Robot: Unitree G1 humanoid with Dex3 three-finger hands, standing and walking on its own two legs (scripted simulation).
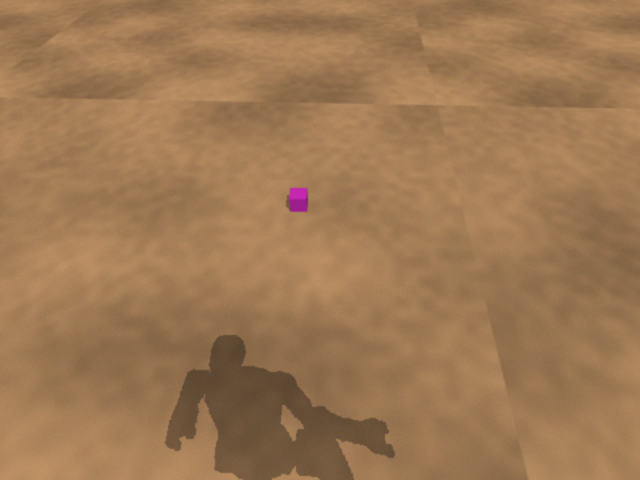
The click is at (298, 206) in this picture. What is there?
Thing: cube
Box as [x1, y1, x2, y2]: [289, 188, 307, 211]
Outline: 290,188 290,211 306,211 306,188
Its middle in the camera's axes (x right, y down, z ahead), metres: -0.11 -0.19 +1.80
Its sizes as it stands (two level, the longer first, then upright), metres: 0.078 0.078 0.078
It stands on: the floor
